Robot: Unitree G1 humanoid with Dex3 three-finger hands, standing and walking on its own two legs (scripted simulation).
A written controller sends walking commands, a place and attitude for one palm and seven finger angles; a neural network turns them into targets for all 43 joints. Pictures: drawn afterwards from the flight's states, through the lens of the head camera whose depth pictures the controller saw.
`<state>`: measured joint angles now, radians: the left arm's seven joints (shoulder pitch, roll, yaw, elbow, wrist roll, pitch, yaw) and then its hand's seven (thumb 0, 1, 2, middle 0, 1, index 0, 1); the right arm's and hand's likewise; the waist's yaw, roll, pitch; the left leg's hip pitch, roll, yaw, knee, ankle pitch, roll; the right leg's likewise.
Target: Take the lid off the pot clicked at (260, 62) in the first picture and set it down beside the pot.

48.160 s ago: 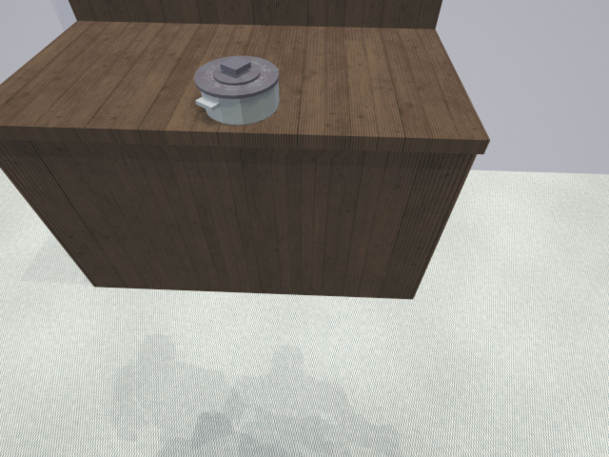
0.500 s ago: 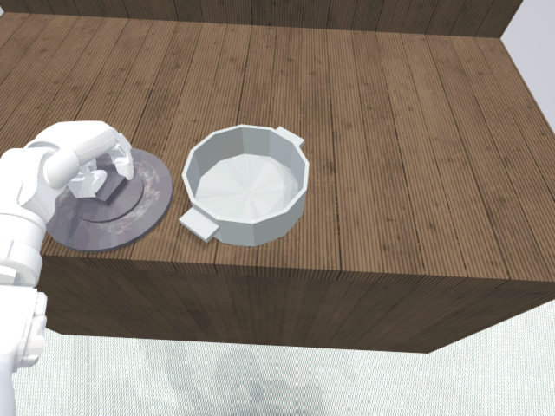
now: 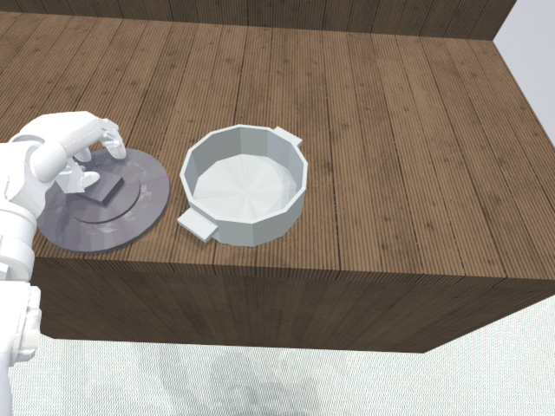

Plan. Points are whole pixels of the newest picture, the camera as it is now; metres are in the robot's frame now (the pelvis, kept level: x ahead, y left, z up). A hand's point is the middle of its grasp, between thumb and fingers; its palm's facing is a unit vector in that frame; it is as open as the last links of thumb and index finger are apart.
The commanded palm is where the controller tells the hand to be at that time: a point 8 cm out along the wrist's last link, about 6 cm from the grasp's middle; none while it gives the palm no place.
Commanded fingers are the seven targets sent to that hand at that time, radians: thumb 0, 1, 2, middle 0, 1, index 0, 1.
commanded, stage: open the fingers wide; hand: left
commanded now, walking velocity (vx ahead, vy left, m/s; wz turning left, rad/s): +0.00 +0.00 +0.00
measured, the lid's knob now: (99, 186) +0.44 +0.27 +0.04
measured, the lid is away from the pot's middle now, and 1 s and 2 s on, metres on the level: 0.22 0.22 0.22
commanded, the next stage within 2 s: raise the empty hand in 0.44 s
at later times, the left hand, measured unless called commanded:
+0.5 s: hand (81, 159) +0.46 +0.29 +0.08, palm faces -0.35 -0.11 -0.93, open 10.0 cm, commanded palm +0.44 +0.29 +0.12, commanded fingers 0.00 -0.18 1.00 -0.57 -0.43 -0.57 -0.43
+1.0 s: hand (60, 159) +0.44 +0.30 +0.10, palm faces -0.37 -0.06 -0.93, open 10.9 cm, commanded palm +0.44 +0.29 +0.18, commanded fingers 0.00 -0.19 1.01 -0.57 -0.42 -0.57 -0.42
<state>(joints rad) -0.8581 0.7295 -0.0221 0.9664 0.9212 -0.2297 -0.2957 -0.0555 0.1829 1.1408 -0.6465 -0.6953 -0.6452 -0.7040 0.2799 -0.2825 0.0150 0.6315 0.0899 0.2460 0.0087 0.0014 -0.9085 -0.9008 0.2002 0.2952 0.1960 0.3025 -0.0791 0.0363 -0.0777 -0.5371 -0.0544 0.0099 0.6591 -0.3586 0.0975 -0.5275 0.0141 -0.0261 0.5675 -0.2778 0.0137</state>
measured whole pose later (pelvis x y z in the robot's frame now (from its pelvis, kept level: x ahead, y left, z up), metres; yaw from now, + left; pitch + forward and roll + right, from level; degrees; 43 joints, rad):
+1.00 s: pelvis +0.01 +0.01 +0.01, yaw +2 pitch +11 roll -3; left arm -0.79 0.74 -0.06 0.74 0.88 -0.15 -0.39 -0.01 -0.17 1.02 -0.59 -0.42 -0.58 -0.43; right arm 0.26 -0.28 0.01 0.63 0.09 0.24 0.02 0.00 -0.91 -0.90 0.20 0.30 0.20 0.30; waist -0.06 0.05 -0.04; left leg -0.43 -0.07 -0.02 0.59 -0.34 0.11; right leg -0.41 0.00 -0.05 0.48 -0.26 0.01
